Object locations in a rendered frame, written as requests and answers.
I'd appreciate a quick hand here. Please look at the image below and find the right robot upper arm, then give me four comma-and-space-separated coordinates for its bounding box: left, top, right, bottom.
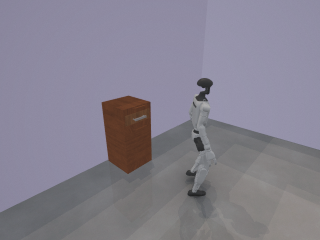
196, 102, 211, 131

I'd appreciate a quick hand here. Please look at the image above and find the drawer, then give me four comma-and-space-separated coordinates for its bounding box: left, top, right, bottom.
125, 108, 150, 127

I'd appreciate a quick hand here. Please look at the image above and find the right robot forearm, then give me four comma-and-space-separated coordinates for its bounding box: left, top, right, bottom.
198, 126, 212, 152

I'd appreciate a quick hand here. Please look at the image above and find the right robot foot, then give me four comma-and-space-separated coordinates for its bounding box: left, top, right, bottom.
187, 189, 206, 197

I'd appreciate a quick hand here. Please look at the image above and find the handle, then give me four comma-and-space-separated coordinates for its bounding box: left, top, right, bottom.
134, 105, 147, 111
135, 125, 147, 132
133, 115, 147, 121

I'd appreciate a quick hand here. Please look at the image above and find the humanoid robot head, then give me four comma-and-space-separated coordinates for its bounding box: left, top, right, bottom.
195, 78, 213, 102

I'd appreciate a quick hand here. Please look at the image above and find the cabinet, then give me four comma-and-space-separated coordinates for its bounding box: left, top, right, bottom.
101, 95, 152, 174

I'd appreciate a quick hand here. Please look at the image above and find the left robot upper arm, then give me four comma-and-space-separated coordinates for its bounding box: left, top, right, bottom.
189, 94, 198, 116

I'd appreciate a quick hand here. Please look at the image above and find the robot right hand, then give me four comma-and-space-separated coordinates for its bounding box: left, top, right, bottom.
205, 150, 217, 167

